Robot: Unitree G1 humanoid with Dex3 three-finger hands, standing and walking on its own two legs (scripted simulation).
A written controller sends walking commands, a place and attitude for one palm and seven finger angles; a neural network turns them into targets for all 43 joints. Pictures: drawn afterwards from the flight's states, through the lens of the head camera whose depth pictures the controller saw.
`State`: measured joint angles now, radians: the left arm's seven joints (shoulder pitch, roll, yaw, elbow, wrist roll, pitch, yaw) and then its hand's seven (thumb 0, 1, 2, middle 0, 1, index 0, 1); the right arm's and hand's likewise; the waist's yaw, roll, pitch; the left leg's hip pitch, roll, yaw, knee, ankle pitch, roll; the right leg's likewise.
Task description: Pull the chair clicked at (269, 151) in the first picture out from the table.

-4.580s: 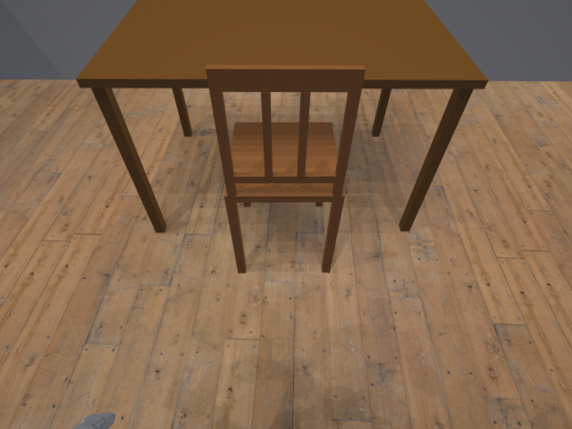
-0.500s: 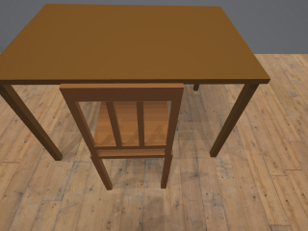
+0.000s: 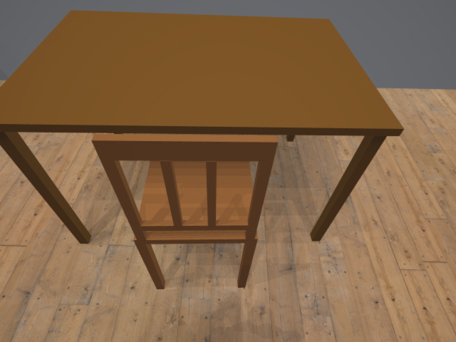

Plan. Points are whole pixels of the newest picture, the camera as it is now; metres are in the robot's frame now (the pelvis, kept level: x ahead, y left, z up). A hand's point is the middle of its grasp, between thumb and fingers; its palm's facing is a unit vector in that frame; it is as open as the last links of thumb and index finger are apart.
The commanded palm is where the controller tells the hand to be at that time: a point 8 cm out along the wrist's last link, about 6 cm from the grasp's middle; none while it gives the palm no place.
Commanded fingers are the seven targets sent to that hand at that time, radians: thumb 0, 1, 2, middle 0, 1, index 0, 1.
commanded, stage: look again from close up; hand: left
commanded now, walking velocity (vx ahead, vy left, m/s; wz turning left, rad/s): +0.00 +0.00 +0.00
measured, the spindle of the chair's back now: (173, 195) +0.45 +0.17 -0.09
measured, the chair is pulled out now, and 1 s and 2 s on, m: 0.00 0.00 0.00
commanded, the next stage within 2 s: raise the hand toward the chair's back in 0.08 s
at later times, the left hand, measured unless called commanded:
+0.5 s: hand (145, 307) +0.18 +0.15 -0.02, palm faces +0.05 -1.00 -0.03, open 8.4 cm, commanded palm +0.11 +0.22 -0.06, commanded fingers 0.00 0.50 0.73 -0.16 -0.24 -0.16 -0.24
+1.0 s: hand (133, 321) +0.16 +0.17 -0.05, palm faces +0.10 -0.99 -0.04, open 12.7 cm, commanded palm +0.13 +0.23 -0.05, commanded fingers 0.00 -0.08 0.48 -0.10 -0.15 -0.10 -0.15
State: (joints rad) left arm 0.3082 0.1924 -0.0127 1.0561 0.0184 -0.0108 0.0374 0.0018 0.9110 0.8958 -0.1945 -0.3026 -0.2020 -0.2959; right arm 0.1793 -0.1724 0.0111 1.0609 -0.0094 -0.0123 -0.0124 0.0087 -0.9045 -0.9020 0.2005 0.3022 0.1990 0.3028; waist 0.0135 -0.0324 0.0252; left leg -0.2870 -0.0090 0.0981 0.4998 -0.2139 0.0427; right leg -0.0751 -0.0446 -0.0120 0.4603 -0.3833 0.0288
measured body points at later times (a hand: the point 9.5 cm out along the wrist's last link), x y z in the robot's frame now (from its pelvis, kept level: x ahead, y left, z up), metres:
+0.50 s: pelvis -0.05 -0.03 -0.07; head -0.02 -0.03 +0.38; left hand +0.17 +0.21 -0.02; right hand +0.14 -0.28 -0.13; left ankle +0.03 +0.09 -0.73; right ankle -0.08 -0.13 -0.73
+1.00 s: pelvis -0.06 -0.04 -0.09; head +0.00 -0.04 +0.36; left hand +0.15 +0.23 -0.04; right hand +0.10 -0.27 -0.19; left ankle +0.03 +0.09 -0.73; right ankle -0.08 -0.13 -0.73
